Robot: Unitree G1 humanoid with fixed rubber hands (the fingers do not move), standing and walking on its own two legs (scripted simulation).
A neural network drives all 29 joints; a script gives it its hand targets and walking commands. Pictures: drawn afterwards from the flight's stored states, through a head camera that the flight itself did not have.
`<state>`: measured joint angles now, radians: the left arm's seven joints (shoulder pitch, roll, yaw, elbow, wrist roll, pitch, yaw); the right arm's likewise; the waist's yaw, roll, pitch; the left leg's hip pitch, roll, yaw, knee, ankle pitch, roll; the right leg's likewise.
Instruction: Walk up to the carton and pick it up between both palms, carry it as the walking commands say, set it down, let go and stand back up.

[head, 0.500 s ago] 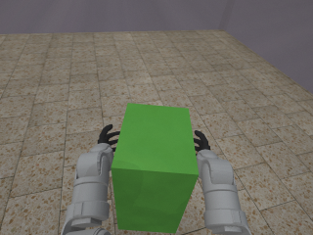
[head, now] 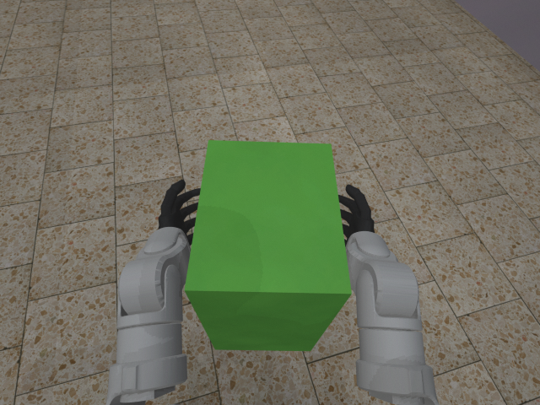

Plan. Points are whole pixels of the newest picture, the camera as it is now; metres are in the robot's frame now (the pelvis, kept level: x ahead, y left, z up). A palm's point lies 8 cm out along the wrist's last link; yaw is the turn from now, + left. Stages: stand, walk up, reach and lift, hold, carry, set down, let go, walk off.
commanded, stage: carry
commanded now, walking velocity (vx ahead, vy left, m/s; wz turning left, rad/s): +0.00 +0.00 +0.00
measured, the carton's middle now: (266, 259) +0.33 +0.01 +0.00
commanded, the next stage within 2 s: none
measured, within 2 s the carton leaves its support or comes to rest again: neither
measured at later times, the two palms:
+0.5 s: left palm (171, 237) +0.32 +0.14 +0.07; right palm (364, 242) +0.32 -0.12 +0.08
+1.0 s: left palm (190, 281) +0.27 +0.11 +0.06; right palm (389, 291) +0.26 -0.15 +0.06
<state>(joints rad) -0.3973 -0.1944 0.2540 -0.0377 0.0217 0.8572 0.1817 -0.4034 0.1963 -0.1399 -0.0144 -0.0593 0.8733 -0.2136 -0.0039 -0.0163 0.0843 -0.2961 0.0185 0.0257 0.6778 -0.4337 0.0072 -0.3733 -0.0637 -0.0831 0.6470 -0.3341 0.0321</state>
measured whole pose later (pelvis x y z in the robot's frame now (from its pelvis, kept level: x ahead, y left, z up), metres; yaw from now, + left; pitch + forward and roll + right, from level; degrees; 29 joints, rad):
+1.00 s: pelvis -0.07 -0.02 +0.01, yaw +0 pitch -1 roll +0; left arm -0.47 -0.16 0.24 0.29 0.15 0.76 0.13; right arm -0.45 0.18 -0.22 0.27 -0.17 0.78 -0.15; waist 0.01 -0.02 0.05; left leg -0.28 0.05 0.06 0.61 -0.31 -0.02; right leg -0.37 -0.05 -0.09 0.59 -0.21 -0.01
